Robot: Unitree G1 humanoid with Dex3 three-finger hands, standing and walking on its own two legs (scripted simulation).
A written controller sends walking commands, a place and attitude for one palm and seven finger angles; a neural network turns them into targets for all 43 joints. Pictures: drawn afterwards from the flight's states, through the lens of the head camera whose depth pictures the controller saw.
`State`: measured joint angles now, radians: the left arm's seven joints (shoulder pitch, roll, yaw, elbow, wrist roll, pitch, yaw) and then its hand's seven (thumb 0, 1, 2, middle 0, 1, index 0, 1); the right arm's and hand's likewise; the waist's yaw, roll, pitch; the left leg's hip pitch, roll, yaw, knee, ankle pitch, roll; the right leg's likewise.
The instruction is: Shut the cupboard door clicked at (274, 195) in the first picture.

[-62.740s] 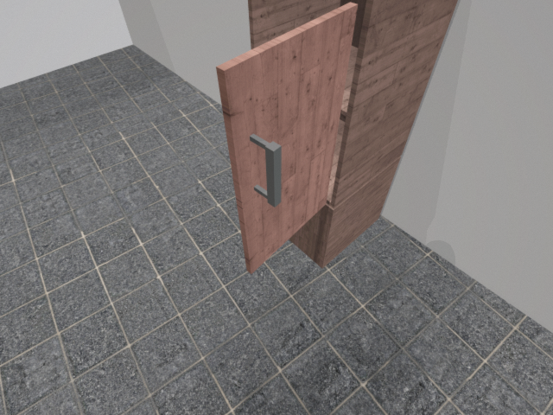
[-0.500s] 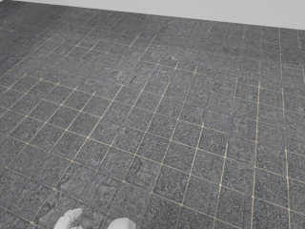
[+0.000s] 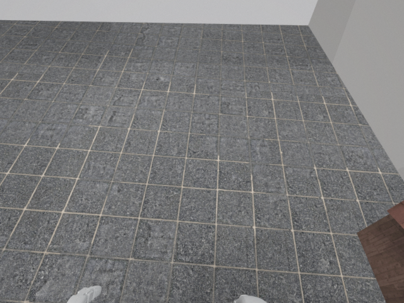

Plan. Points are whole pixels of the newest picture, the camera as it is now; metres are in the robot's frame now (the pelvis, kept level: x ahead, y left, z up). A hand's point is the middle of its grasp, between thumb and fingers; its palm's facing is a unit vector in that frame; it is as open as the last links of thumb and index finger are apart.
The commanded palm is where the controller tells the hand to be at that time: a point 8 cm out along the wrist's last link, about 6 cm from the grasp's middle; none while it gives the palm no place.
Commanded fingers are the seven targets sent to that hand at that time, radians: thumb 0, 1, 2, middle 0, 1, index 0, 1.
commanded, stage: turn to face it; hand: left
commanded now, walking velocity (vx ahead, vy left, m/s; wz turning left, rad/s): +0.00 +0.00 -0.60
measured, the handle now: out of the picture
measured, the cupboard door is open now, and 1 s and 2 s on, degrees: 22 22 22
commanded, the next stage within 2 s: take the last steps up to it in 1.70 s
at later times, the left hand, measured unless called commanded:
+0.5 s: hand (122, 298) +0.15 +0.19 -0.19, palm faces -0.22 -0.96 -0.19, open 7.4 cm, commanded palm none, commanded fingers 0.00 0.90 0.90 -0.20 -0.30 -0.20 -0.30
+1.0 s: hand (174, 250) +0.25 +0.08 -0.15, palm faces -0.56 -0.78 -0.28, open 7.4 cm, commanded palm none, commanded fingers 0.00 0.90 0.90 -0.20 -0.30 -0.20 -0.30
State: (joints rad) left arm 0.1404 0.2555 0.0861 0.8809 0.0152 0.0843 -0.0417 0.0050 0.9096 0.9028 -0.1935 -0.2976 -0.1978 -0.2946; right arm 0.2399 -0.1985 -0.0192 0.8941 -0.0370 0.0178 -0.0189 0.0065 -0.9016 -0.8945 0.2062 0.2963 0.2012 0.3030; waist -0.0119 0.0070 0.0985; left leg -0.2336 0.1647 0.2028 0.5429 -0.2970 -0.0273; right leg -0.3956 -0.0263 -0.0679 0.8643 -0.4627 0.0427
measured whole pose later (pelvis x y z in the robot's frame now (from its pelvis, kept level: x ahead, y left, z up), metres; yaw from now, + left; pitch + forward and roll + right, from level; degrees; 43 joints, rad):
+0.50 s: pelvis +0.03 +0.01 -0.01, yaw -16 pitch +2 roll -1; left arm 0.21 0.24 0.07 0.90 0.01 0.07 -0.01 0.00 0.90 0.90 -0.20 -0.30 -0.20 -0.30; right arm 0.14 -0.22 -0.03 0.85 -0.02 0.02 -0.02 0.01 -0.91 -0.90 0.20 0.30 0.20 0.30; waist 0.02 -0.05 0.07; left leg -0.33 0.03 0.05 0.61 -0.30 -0.02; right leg -0.35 0.05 0.11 0.68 -0.39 0.01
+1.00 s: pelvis +0.02 -0.02 -0.01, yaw -34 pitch +0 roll -1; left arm 0.11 0.22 0.05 0.86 0.01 0.03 -0.01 0.00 0.91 0.90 -0.19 -0.30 -0.20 -0.29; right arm 0.25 -0.29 -0.06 0.95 -0.02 0.08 -0.02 0.01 -0.91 -0.89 0.20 0.30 0.20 0.30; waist -0.04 0.06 0.09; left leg -0.43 0.12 0.08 1.07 -0.52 -0.07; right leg -0.29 0.00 -0.04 0.62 -0.33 -0.01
